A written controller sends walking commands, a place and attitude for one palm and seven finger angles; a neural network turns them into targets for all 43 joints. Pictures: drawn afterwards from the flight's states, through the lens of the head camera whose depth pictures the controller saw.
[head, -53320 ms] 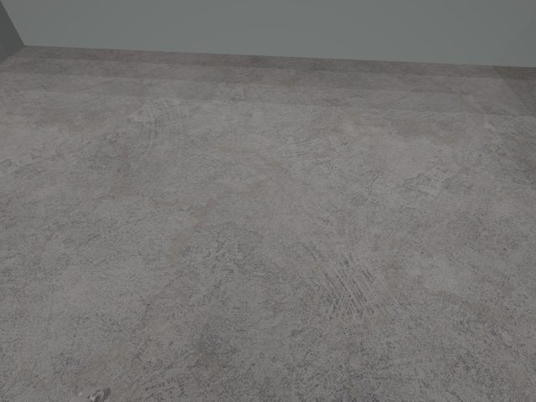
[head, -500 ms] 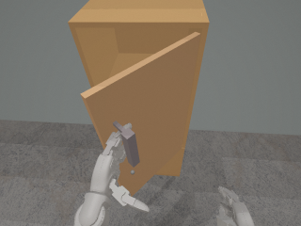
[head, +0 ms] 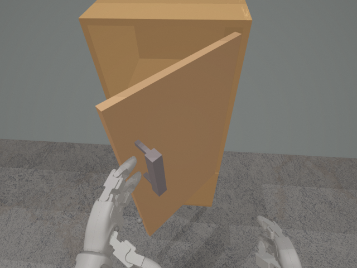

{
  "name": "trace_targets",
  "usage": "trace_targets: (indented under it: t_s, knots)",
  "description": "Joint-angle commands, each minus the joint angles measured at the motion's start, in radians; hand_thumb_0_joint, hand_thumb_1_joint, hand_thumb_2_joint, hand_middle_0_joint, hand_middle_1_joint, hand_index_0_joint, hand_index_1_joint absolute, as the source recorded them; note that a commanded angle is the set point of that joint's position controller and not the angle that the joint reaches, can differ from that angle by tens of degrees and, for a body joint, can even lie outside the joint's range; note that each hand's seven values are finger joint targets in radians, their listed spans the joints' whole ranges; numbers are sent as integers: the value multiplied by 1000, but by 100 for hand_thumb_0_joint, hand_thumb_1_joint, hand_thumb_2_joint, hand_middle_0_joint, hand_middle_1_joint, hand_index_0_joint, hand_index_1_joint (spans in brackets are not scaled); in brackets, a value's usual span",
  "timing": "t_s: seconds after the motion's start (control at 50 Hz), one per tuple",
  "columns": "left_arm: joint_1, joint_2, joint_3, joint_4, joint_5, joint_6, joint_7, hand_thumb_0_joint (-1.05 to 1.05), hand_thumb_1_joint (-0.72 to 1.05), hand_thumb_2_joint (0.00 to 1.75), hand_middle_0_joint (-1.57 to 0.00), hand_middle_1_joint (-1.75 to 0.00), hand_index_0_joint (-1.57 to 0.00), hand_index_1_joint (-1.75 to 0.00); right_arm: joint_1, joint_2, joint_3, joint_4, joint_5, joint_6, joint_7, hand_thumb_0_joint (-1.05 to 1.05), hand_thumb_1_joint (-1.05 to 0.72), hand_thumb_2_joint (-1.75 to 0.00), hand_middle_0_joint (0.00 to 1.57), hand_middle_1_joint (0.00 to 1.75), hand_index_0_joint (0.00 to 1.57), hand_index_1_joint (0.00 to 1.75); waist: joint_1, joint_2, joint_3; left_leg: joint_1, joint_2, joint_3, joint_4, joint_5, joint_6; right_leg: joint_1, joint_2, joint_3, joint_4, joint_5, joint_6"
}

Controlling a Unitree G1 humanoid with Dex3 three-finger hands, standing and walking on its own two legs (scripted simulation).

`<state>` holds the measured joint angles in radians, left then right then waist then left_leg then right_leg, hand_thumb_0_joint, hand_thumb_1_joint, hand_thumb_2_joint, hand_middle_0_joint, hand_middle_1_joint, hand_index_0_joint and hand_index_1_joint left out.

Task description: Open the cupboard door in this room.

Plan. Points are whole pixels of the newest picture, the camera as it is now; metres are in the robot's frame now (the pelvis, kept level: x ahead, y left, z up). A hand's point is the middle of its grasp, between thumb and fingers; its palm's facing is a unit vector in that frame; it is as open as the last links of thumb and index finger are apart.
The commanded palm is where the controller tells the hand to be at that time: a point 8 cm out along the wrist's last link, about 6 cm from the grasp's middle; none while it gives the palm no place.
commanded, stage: slide the hand sideways off the handle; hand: left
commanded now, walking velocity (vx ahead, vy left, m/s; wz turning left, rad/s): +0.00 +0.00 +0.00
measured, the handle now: (150, 168) +0.30 +0.08 +0.09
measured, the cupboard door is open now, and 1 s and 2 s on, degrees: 49 49 49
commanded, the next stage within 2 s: draw the hand back to the body in 0.46 s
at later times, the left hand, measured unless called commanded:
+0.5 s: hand (112, 247) +0.15 +0.12 +0.09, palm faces -0.04 -1.00 -0.02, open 16.4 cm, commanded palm +0.13 +0.18 +0.09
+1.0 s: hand (79, 230) +0.17 +0.17 +0.13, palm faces -0.04 -1.00 -0.06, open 16.3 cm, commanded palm +0.13 +0.23 +0.14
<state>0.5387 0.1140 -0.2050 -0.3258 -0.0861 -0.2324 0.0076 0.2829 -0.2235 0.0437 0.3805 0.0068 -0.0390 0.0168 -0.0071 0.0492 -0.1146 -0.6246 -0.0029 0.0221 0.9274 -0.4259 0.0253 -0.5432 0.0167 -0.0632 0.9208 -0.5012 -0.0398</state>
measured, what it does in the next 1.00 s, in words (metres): stands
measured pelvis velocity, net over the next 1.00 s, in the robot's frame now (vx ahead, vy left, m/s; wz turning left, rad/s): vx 0.00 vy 0.01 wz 0.01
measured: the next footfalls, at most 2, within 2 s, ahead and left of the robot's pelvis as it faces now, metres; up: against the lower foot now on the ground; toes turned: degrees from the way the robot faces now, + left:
none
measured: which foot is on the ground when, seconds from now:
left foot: down 0.00-1.00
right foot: down 0.00-1.00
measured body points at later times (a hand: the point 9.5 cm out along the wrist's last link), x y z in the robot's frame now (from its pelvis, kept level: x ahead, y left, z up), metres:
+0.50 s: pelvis -0.01 +0.00 -0.01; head +0.01 -0.02 +0.44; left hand +0.15 +0.17 +0.09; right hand +0.18 -0.22 -0.07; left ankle +0.03 +0.10 -0.69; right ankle -0.02 -0.09 -0.69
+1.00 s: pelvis +0.00 +0.01 +0.00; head +0.00 +0.00 +0.45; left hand +0.16 +0.22 +0.13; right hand +0.19 -0.21 -0.05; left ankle +0.03 +0.10 -0.69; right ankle -0.02 -0.09 -0.69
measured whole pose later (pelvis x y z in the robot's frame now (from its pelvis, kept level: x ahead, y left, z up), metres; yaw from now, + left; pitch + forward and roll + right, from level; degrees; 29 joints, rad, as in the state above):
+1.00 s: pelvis +0.00 +0.01 +0.00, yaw +1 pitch +6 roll -2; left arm 0.66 0.25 0.08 -0.48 -0.28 -0.14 -0.20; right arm 0.29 -0.23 0.04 0.41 0.06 -0.10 -0.05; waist 0.02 0.07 -0.14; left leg -0.59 0.00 0.00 0.92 -0.43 0.04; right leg -0.48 0.02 -0.08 0.87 -0.48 -0.03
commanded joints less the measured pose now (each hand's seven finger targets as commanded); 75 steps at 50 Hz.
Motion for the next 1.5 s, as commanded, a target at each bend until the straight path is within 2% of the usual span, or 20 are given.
trace_targets:
  t_s: [0.0, 0.12, 0.4, 0.46, 0.52, 0.56, 0.66, 0.76, 0.94, 1.04, 1.06, 1.08, 1.1, 1.14, 1.16, 1.26, 1.3, 1.34, 1.42, 1.48]
  knots:
    - [73, 41, 66, -270, -22, -82, -28, 0, -50, 30, -15, -30, -15, -30, -78, -91, -57, -184, 9, -64, -10, 0, -90, -90, 20, 30, 20, 30, 4, -75, -110, 113, -6, -49, -105, 201, 10, 14, 4, 35, -143, 326, 21]
    - [139, 57, 81, -319, -43, -108, -73, 0, -50, 30, -15, -30, -15, -30, -75, -92, -68, -195, 14, -67, -17, 0, -90, -90, 20, 30, 20, 30, -11, -63, -90, 81, -7, -51, -70, 183, 11, -30, 5, 39, -127, 313, 27]
    - [203, 136, 206, -324, -112, -115, -138, 0, -50, 30, -15, -30, -15, -30, -90, -84, -75, -203, 30, -62, -52, 0, -90, -90, 20, 30, 20, 30, 10, -77, -87, 6, -10, -55, -29, 110, 8, -46, -4, 83, -147, 188, 33]
    - [156, 120, 179, -333, -126, -118, -158, 0, -50, 30, -15, -30, -15, -30, -93, -92, -70, -202, 31, -73, -56, 0, -90, -90, 20, 30, 20, 30, -6, -62, -68, 5, -9, -59, -25, 94, 10, -68, -2, 84, -158, 151, 33]
    - [158, 121, 186, -310, -131, -117, -165, 0, -50, 30, -15, -30, -15, -30, -86, -94, -70, -194, 32, -83, -59, 0, -90, -90, 20, 30, 20, 30, -2, -68, -73, 5, -8, -63, -26, 89, 9, -71, -4, 85, -160, 134, 32]
    - [140, 144, 195, -339, -125, -110, -161, 0, -50, 30, -15, -30, -15, -30, -87, -98, -71, -197, 34, -86, -59, 0, -90, -90, 20, 30, 20, 30, 3, -28, -89, 24, -5, -65, -41, 94, 11, -68, 2, 69, -152, 126, 25]
    - [150, 189, 272, -348, -134, -67, -137, 0, -50, 30, -15, -30, -15, -30, -95, -90, -67, -189, 41, -85, -65, 0, -90, -90, 20, 30, 20, 30, 24, -36, -92, 52, -2, -70, -81, 105, 11, -33, 11, 46, -162, 142, 21]
    - [146, 188, 297, -346, -166, -18, -164, 0, -50, 30, -15, -30, -15, -30, -105, -98, -60, -176, 47, -91, -73, 0, -90, -90, 20, 30, 20, 30, 21, -52, -76, 85, -3, -68, -107, 133, 13, 1, 13, 37, -188, 193, 27]
    - [113, 226, 369, -378, -209, 29, -215, 0, -50, 30, -15, -30, -15, -30, -106, -107, -50, -145, 55, -130, -75, 0, -90, -90, 20, 30, 20, 30, 28, -6, -70, 170, 1, -82, -166, 190, 7, 34, 23, -3, -207, 265, 24]
    - [73, 260, 421, -377, -226, 73, -235, 0, -32, 37, -16, -30, -16, -30, -117, -116, -48, -124, 58, -141, -77, 0, -90, -90, 20, 30, 20, 30, 28, -11, -53, 196, 3, -85, -191, 205, 8, 59, 24, -8, -236, 284, 24]
    - [61, 382, 444, -458, -75, 94, -87, 0, -29, 39, -16, -30, -16, -30, -129, -96, -43, -138, 45, -125, -109, 0, -90, -90, 20, 30, 20, 30, 82, -11, -41, 198, 15, -76, -235, 175, 3, 86, 1, 60, -315, 241, 5]
    - [85, 294, 397, -457, -62, 116, -23, 0, -26, 40, -16, -30, -16, -30, -127, -84, -32, -135, 34, -118, -121, 0, -90, -90, 20, 30, 20, 30, 55, -16, 7, 215, 10, -67, -248, 155, 3, 79, -8, 68, -353, 219, 7]
    - [122, 268, 382, -406, -36, 138, 18, 0, -22, 42, -16, -30, -16, -30, -115, -78, -31, -114, 33, -106, -126, 0, -90, -90, 20, 30, 20, 30, 50, -15, 34, 235, 16, -64, -258, 150, 3, 82, -11, 60, -369, 207, 9]
    - [84, 282, 385, -424, -7, 153, 63, 0, -15, 45, -16, -30, -16, -30, -124, -87, -25, -103, 26, -93, -128, 0, -90, -90, 20, 30, 20, 30, 45, 3, 36, 273, 19, -70, -292, 159, 4, 113, -12, 44, -389, 210, 10]
    - [82, 306, 407, -413, 5, 154, 82, 0, -12, 47, -16, -30, -16, -30, -137, -91, -27, -91, 22, -94, -131, 0, -90, -90, 20, 30, 20, 30, 51, -24, 26, 291, 20, -71, -306, 175, 7, 139, -11, 45, -406, 223, 10]
    - [17, 324, 428, -408, 29, 148, 120, 0, 6, 54, -17, -30, -17, -30, -161, -100, -19, -49, 11, -104, -132, 0, -90, -90, 20, 30, 20, 30, 51, 33, 34, 384, 23, -78, -400, 202, 5, 227, -15, 35, -459, 243, 9]
    - [14, 316, 429, -399, 31, 145, 125, 0, 13, 57, -17, -30, -17, -30, -167, -100, -18, -34, 9, -109, -128, 0, -90, -90, 20, 30, 20, 30, 52, 32, 39, 417, 28, -84, -437, 240, 2, 256, -14, 31, -468, 276, 10]
    - [23, 325, 457, -367, 29, 146, 128, 0, 20, 60, -18, -30, -18, -30, -177, -100, -21, -14, 6, -112, -124, 0, -90, -90, 20, 30, 20, 30, 58, -19, 44, 435, 31, -80, -460, 282, 2, 291, -12, 26, -483, 309, 12]
    - [-7, 344, 500, -366, 27, 139, 127, 0, 34, 66, -18, -30, -18, -30, -192, -105, -28, 11, 4, -111, -116, 0, -90, -90, 20, 30, 20, 30, 65, 17, 36, 484, 32, -66, -493, 368, -3, 350, -15, 30, -512, 371, 12]
    - [-22, 355, 528, -350, 25, 135, 127, 0, 44, 70, -18, -30, -18, -30, -198, -108, -32, 26, 2, -109, -110, 0, -90, -90, 20, 30, 20, 30, 67, 2, 44, 509, 38, -67, -514, 424, -9, 377, -14, 27, -528, 401, 13]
